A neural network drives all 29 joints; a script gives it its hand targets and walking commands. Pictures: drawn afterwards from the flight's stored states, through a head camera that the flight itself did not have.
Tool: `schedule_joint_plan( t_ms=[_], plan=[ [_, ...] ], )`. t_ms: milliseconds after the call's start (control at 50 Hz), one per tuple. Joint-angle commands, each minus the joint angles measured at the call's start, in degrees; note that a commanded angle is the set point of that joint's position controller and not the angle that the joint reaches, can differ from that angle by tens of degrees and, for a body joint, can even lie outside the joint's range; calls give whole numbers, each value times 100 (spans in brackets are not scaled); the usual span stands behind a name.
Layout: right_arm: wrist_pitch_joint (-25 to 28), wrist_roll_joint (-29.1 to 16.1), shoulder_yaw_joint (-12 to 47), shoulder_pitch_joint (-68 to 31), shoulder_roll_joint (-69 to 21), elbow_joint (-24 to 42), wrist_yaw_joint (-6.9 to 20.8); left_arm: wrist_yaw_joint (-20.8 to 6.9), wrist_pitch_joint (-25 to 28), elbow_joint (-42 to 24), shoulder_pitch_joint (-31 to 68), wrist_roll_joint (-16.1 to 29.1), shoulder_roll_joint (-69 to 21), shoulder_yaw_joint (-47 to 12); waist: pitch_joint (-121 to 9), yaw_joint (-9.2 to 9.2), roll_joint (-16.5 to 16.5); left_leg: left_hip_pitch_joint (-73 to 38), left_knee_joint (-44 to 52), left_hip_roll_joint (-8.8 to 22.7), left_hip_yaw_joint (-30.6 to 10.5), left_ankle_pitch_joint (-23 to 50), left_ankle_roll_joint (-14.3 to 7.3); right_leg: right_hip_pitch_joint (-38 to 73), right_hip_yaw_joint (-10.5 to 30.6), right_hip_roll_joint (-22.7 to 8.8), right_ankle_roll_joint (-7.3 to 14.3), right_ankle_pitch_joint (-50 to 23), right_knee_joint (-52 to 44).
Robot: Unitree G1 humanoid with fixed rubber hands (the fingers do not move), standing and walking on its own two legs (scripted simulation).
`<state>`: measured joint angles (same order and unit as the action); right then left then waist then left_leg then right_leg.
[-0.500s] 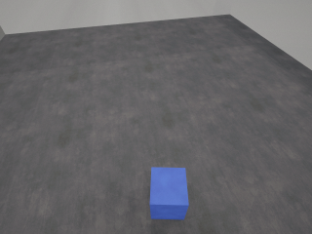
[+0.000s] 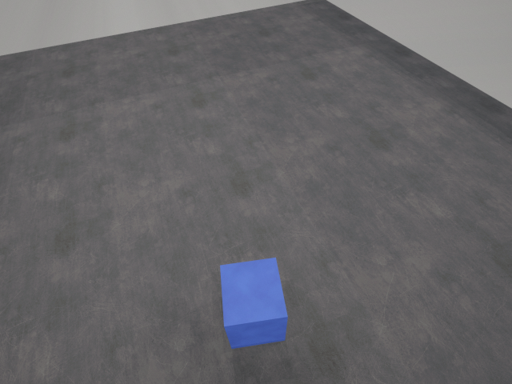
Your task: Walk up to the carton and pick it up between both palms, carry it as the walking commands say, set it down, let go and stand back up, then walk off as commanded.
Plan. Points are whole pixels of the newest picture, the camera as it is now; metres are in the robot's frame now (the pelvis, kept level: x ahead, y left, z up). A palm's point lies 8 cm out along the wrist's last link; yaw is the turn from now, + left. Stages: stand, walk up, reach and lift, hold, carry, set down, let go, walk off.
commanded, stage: walk off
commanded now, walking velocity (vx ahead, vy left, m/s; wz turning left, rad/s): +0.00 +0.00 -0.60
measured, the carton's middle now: (253, 303) +0.49 +0.06 -0.64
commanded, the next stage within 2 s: stand in 1.14 s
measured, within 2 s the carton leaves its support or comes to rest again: neither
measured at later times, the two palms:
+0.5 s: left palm out of the picture +0.14 +0.30 -0.12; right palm out of the picture +0.05 -0.26 -0.08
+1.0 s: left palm (182, 315) +0.26 +0.16 -0.08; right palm out of the picture -0.11 -0.26 -0.12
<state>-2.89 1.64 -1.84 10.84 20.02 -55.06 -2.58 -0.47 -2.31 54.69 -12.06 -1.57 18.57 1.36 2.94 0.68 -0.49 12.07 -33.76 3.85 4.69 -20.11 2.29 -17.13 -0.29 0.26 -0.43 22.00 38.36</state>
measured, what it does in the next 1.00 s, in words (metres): steps on the spot, turning right: left foot, then right foot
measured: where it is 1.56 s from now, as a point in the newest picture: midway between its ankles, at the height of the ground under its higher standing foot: outside the picture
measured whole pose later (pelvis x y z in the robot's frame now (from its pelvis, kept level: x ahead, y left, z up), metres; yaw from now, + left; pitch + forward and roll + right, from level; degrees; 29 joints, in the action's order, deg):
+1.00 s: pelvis +0.00 +0.01 +0.01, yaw -33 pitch +0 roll +0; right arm -3.3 1.2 -3.8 14.8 17.5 -45.4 -1.0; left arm -0.5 -2.2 43.2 -8.9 -1.0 15.5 3.5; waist 4.7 -1.7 -2.8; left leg 23.9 -61.0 6.4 4.9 -28.4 4.8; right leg -14.9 -1.9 1.2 2.8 16.8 31.4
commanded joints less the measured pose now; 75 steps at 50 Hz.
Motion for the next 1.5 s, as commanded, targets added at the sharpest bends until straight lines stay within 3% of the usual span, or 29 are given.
schedule_joint_plan(
  t_ms=[0,20,40,80,140,280,400,420,440,460,500,580,680,800,840,860,880,900,920,1000,1160,1280,1300,1320,1340,1360,1380,1420,1480],
  plan=[
    [29,13,-159,166,655,398,43,-18,141,-305,-410,-48,968,269,-157,48,1007,1124,-1480,458,123,505,-49,937,1832,-1148,226,-1767,-1992],
    [-33,-22,-99,-176,386,683,-13,-24,148,-338,-669,-18,1668,423,-287,247,2054,1994,-2422,-313,-208,-1811,71,930,3627,-2241,913,-3266,-2318],
    [-77,-27,-140,-240,531,652,-51,-17,152,-307,-823,-33,1450,395,-382,232,1122,1796,-2980,-140,-798,-1678,33,817,3288,-2137,1178,-3088,-2178],
    [-31,-89,-140,-165,462,596,-3,53,84,-499,-162,1,1087,349,-114,-74,581,1783,-3064,86,-773,-818,29,540,2332,-1511,998,-2188,-2105],
    [20,6,-154,-88,375,586,75,113,30,-577,-96,62,828,341,-358,-43,763,1564,-2776,31,-615,-356,177,683,1803,-1029,845,-2601,-1988],
    [36,-97,-123,-339,132,870,17,126,-24,-566,-484,-8,907,463,-374,195,943,1373,-1338,-237,-587,-510,276,887,2327,-1079,1009,-2187,-1977],
    [198,-172,-152,311,61,850,-43,78,-105,-769,46,37,851,508,-497,-181,910,-121,887,-501,-474,207,131,314,2626,-778,594,-2301,-1585],
    [251,-115,-214,497,273,829,-88,83,-90,-805,8,92,699,467,-545,-240,628,-792,1556,-133,-610,549,106,-177,2454,-541,284,-1557,-1320],
    [269,-22,-302,558,753,900,-122,88,-58,-860,-233,119,295,403,-650,-150,-629,-1396,2214,1273,-1904,-120,-75,-929,1729,61,-47,-130,-198],
    [231,-18,-364,109,1225,1143,-88,151,-37,-979,-243,72,175,398,-368,-109,-1362,-663,2323,2381,-2948,253,-749,-1596,610,667,-249,1115,1010],
    [230,-17,-188,-40,491,1187,-21,88,-79,-905,-140,-81,561,523,-58,7,-613,197,2090,1914,-2146,928,-1008,-1257,742,117,-224,827,2333],
    [261,-15,-132,-170,239,1336,-30,-112,-169,-761,-465,-7,364,489,-26,83,-988,-157,1688,1073,-677,2279,-822,-1362,256,19,-498,109,2851],
    [275,9,-255,542,405,1136,-9,-161,-202,-1074,206,49,128,390,-211,-326,-1074,-1049,1258,1293,-315,3636,-1002,-1367,-107,-123,-608,268,1704],
    [241,20,-410,612,645,1080,99,-210,-178,-1348,397,84,44,323,-395,-350,-1283,-805,751,1544,-16,3907,-906,-344,-566,-63,-301,335,133],
    [208,-31,-420,555,620,1108,121,-170,-101,-1287,77,37,88,351,-465,-93,-922,-415,197,1573,184,3411,-573,448,-536,-17,-133,-519,-1054],
    [200,-53,-388,667,509,1113,149,-104,-12,-1213,-305,-62,363,429,-667,144,-238,325,-620,1453,477,2735,-210,1444,-96,-273,-46,-1292,-1795],
    [187,-42,-257,666,8,1417,205,-44,86,-1309,-545,-69,1083,563,-870,218,1652,1960,-2163,714,789,-757,250,2467,2082,-2019,393,-2899,-2051],
    [63,9,-258,69,62,1686,125,-34,86,-1228,-913,96,1410,671,-971,548,1680,2197,-2962,197,25,-1997,298,1797,2702,-2650,1306,-4750,-1796],
    [-5,-29,-274,-70,202,1660,120,-9,86,-1183,-841,72,1084,602,-696,459,988,2273,-3384,327,-328,-1652,283,1713,2131,-2348,1376,-4647,-1715],
    [42,27,-304,368,245,1385,210,124,22,-1422,198,85,578,415,-399,-65,936,1872,-3095,318,-361,-292,389,1032,1165,-1181,932,-3959,-1747],
    [-19,-57,-230,-55,-21,1666,178,30,53,-1375,-216,-23,789,492,-430,137,961,1492,-1491,-62,-370,-405,336,813,1728,-1127,1079,-2450,-1842],
    [109,-107,-174,378,-148,1563,95,-8,15,-1405,-42,17,629,417,-571,-154,832,-221,825,-269,-169,563,51,171,1886,-1018,657,-2736,-1250],
    [190,-36,-188,512,-6,1530,50,8,45,-1385,-179,60,411,351,-637,-173,465,-834,1383,153,-518,994,-13,-221,1850,-802,349,-1965,-1127],
    [271,45,-222,673,389,1574,23,27,68,-1425,-360,51,0,257,-809,-111,-723,-1383,1931,1522,-1855,1260,-193,-722,1316,-229,115,-579,-136],
    [243,14,-288,327,775,1620,70,85,13,-1503,-195,78,91,280,-498,-144,-1638,-354,1940,2190,-2491,1939,-982,-832,674,367,-69,1132,514],
    [259,24,-215,320,441,1633,115,102,-46,-1409,-155,3,447,358,-311,-196,-905,-85,1971,2005,-2288,1850,-1185,-686,854,251,-100,1107,1268],
    [289,-7,-122,107,236,1640,130,67,-70,-1322,-230,25,317,363,-161,-39,-803,121,1956,1692,-1909,1802,-1160,-637,913,246,-113,848,1550],
    [321,-22,-56,-250,33,1651,103,-5,-89,-1093,-518,57,224,351,-121,150,-883,143,1818,1127,-1177,2108,-959,-453,787,208,-203,365,1614],
    [323,-4,-79,29,33,1492,87,-9,-85,-969,-446,62,55,268,-296,-23,-948,-312,1504,855,-753,2754,-950,-300,363,193,-328,353,866]
  ],
)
